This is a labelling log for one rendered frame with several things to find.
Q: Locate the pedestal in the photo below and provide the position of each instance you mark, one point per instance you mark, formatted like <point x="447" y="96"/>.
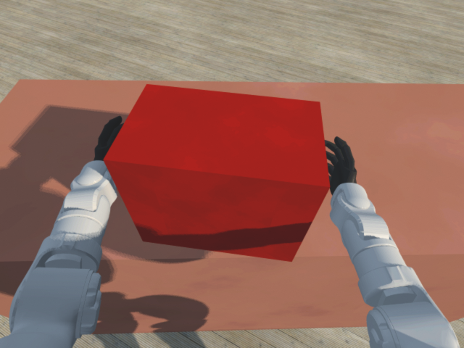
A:
<point x="407" y="140"/>

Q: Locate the robot left hand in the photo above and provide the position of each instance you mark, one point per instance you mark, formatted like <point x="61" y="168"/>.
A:
<point x="108" y="135"/>

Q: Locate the right robot upper arm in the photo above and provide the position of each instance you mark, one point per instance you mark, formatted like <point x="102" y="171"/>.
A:
<point x="408" y="325"/>

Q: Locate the robot right hand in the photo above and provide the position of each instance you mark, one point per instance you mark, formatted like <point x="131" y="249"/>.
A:
<point x="343" y="168"/>

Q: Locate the left robot forearm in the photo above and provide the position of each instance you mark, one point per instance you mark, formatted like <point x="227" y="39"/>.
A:
<point x="75" y="240"/>

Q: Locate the right robot forearm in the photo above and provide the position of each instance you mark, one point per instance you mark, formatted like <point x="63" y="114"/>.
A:
<point x="384" y="278"/>

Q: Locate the carton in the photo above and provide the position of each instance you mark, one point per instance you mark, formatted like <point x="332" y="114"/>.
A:
<point x="218" y="171"/>

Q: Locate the left robot upper arm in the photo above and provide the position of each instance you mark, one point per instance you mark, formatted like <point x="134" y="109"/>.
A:
<point x="57" y="306"/>

